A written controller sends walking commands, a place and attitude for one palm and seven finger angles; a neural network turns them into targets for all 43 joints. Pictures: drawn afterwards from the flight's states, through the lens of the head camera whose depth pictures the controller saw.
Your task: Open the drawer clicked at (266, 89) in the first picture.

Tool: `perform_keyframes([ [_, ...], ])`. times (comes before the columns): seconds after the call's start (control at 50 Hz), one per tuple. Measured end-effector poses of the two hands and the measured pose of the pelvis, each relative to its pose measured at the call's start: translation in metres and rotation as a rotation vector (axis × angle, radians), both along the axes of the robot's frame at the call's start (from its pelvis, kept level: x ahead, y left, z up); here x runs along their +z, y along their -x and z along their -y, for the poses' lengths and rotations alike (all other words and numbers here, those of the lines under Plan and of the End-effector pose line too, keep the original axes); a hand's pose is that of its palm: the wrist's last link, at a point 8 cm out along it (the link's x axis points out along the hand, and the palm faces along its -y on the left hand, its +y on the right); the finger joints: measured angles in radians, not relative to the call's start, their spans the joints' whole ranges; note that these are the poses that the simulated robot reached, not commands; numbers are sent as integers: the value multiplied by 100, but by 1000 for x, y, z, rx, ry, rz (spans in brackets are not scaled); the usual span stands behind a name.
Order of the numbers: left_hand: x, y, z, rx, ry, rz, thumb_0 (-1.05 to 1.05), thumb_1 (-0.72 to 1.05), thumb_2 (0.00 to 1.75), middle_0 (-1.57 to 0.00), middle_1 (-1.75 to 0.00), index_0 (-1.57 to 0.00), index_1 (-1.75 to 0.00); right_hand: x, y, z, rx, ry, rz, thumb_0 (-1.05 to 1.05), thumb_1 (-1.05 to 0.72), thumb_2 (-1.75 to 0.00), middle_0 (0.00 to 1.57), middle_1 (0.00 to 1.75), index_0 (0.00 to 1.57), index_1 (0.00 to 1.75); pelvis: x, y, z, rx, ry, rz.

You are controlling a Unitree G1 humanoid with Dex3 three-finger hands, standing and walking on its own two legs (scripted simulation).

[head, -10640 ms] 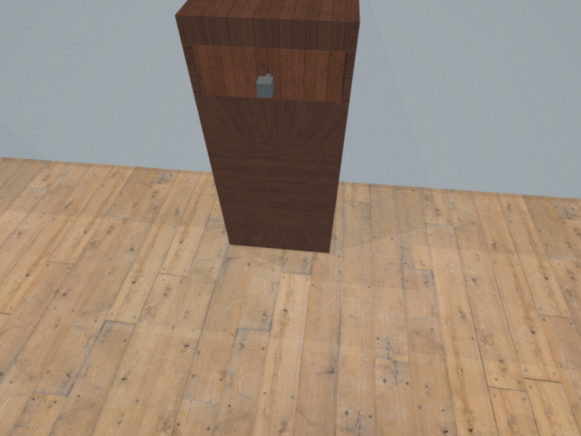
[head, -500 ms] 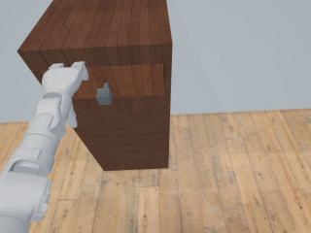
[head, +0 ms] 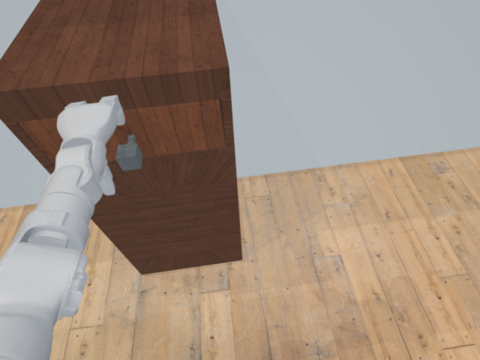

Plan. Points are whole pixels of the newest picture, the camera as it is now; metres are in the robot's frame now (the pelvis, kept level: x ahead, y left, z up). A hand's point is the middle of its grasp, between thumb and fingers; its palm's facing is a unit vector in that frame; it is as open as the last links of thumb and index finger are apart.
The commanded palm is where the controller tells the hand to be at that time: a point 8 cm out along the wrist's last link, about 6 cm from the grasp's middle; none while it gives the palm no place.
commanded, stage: move the hooked fingers above the handle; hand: left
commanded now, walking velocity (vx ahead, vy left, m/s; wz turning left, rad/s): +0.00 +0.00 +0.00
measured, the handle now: (130, 150) +0.52 +0.22 +0.03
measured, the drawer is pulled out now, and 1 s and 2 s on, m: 0.00 0.00 0.00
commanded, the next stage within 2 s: none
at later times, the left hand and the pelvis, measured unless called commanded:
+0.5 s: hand (99, 146) +0.47 +0.25 +0.09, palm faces -0.08 +0.00 -1.00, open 13.9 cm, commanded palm +0.44 +0.25 +0.15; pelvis +0.01 +0.00 +0.00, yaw +1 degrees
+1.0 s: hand (108, 157) +0.45 +0.23 +0.09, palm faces -0.11 -0.02 -0.99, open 13.9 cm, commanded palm +0.45 +0.24 +0.16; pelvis +0.00 +0.00 +0.00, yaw +4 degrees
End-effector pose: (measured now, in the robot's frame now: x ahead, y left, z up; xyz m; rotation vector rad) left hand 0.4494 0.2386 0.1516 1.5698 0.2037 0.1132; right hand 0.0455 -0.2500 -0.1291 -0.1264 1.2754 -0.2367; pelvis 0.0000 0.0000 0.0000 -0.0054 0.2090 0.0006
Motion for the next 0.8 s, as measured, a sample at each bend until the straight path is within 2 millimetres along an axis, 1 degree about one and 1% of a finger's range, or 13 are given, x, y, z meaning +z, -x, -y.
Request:
perform_keyframes([
  [0.06,-13,11,-14,3,2,-66,0,-49,30,-35,-123,-32,-122,7,-2,8,0,29,22,1,-91,-90,20,30,20,30,1,2,5,8,1,9],
  [0.12,-18,21,-19,-63,1,-70,0,-49,30,-34,-122,-32,-121,12,-4,19,19,73,29,1,-91,-90,20,30,20,30,0,3,9,27,4,10],
  [0.2,-9,26,-11,-173,-11,5,0,-49,30,-33,-121,-32,-121,15,-9,32,57,118,20,1,-91,-90,20,30,20,30,-2,4,10,58,8,5],
  [0.24,-2,24,-6,-194,-4,56,0,-49,30,-33,-121,-32,-120,14,-12,36,68,128,19,1,-91,-90,20,30,20,30,-3,4,9,65,9,0],
  [0.3,6,14,-5,-161,15,111,0,-49,30,-33,-120,-32,-120,13,-17,38,69,127,29,1,-91,-90,20,30,20,30,-4,3,9,62,8,-11],
  [0.38,9,-1,-11,-63,0,98,0,-49,30,-32,-120,-32,-120,11,-20,34,52,101,45,1,-91,-90,20,30,20,30,-4,1,8,45,6,-24],
  [0.46,3,-5,-12,-23,-10,18,0,-49,30,-32,-120,-31,-120,8,-19,24,31,66,40,1,-91,-90,20,30,20,30,-3,-4,6,28,7,-25],
  [0.54,-6,0,-2,-93,24,-34,0,-49,30,-32,-120,-31,-120,6,-18,15,25,43,27,1,-91,-90,20,30,20,30,-1,-9,4,25,8,-14],
  [0.6,-8,7,8,-176,47,-7,0,-49,30,-32,-120,-31,-120,5,-21,9,31,36,24,1,-91,-90,20,30,20,30,-1,-11,2,27,8,-6],
  [0.64,-6,10,9,-201,49,34,0,-49,30,-32,-120,-32,-120,5,-24,6,36,34,28,1,-91,-90,20,30,20,30,-2,-11,2,28,8,-4],
  [0.7,0,11,0,-175,33,99,0,-49,30,-33,-120,-32,-120,4,-29,4,50,29,39,1,-91,-90,20,30,20,30,-2,-9,1,31,7,-6],
  [0.76,8,12,-19,-92,-6,131,0,-49,30,-33,-120,-32,-120,2,-34,2,60,23,50,1,-91,-90,20,30,20,30,-3,-7,0,31,7,-9],
  [0.8,12,14,-30,-31,-29,118,0,-49,30,-32,-120,-32,-120,2,-37,2,66,16,55,1,-91,-90,20,30,20,30,-2,-7,-1,36,8,-9],
])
